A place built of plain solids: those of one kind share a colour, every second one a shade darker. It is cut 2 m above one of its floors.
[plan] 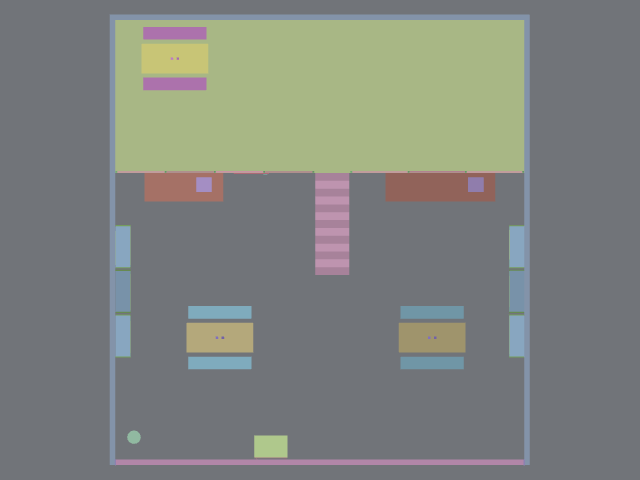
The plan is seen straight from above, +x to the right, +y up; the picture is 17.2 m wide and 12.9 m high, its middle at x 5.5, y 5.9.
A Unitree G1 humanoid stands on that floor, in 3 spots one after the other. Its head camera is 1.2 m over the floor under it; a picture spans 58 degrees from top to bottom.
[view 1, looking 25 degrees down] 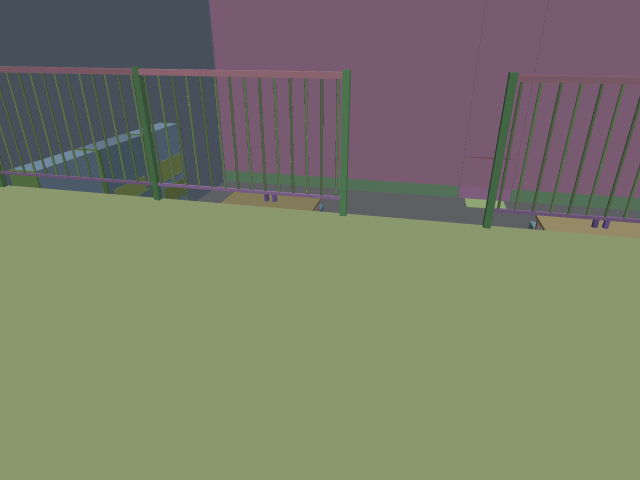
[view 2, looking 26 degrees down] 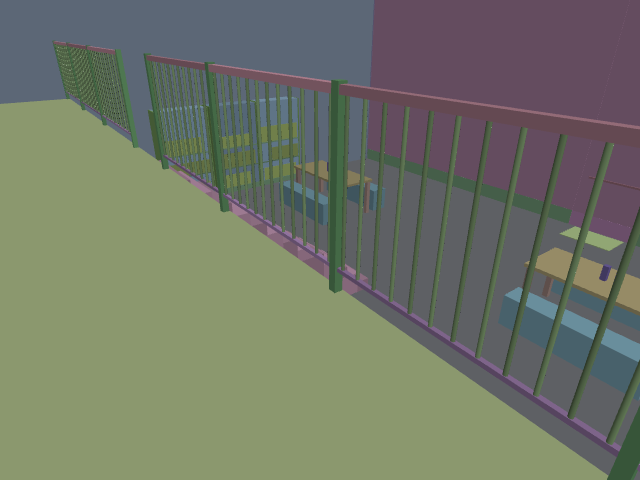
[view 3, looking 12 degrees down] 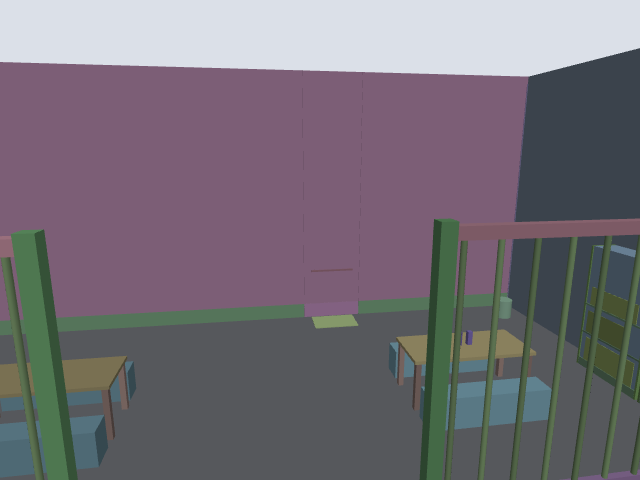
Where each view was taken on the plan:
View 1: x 5.83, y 10.71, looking -77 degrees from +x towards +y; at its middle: upper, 2.84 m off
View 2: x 1.20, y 8.90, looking -36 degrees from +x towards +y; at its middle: ground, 8.20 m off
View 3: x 5.83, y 8.80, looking -99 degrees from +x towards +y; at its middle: window_wall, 9.11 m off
